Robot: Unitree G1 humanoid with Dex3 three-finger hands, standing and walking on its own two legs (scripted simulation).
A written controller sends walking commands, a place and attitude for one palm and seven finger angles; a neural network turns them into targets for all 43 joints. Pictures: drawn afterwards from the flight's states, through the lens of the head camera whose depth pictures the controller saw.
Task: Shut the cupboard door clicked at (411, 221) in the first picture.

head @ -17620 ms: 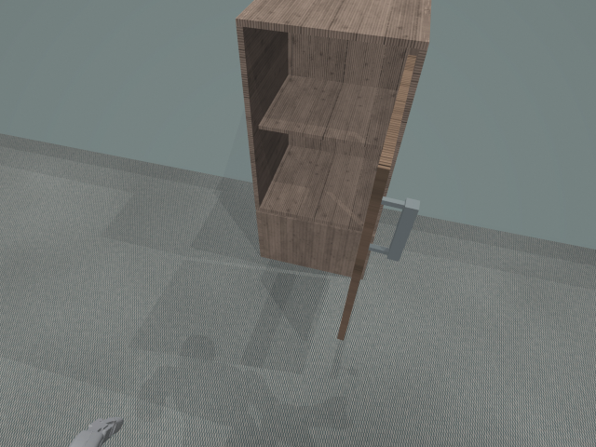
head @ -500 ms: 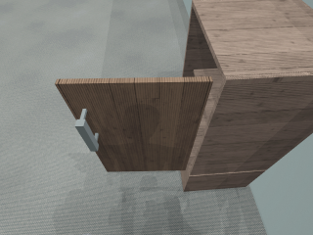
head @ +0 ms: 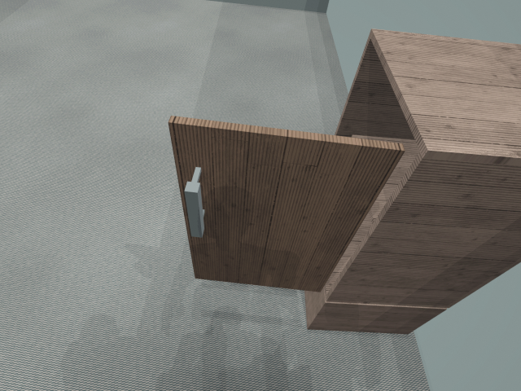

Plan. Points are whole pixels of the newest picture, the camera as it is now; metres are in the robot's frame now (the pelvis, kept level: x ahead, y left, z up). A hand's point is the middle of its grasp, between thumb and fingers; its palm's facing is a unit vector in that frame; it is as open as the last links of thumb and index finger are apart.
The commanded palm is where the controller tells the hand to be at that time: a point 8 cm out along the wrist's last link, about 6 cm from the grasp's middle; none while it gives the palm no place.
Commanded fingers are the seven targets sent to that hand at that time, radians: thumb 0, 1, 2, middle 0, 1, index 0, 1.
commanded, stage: come to a stop and stand still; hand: left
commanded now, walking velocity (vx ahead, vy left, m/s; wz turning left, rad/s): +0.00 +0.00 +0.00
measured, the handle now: (197, 203) +0.44 +0.17 -0.03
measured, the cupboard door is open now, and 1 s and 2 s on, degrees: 87 87 87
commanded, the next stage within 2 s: look again from close up in 0.68 s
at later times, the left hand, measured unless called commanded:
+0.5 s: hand out of the picture -0.06 +0.15 -0.18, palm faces +0.00 -0.99 -0.12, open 7.4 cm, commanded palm none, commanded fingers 0.00 0.90 0.90 -0.20 -0.30 -0.20 -0.30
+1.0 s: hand out of the picture -0.07 +0.17 -0.17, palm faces +0.03 -0.98 -0.21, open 7.4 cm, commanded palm none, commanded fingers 0.00 0.90 0.90 -0.20 -0.30 -0.20 -0.30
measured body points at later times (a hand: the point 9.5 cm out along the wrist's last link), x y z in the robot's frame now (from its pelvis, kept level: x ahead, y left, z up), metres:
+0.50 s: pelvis -0.03 +0.01 +0.01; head -0.03 +0.03 +0.46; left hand -0.06 +0.21 -0.16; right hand -0.06 -0.21 -0.15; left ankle +0.03 +0.07 -0.74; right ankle -0.10 -0.10 -0.74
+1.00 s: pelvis -0.03 +0.00 +0.00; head -0.01 +0.00 +0.45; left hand -0.07 +0.22 -0.16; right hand -0.02 -0.23 -0.16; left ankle +0.03 +0.07 -0.74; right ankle -0.10 -0.10 -0.74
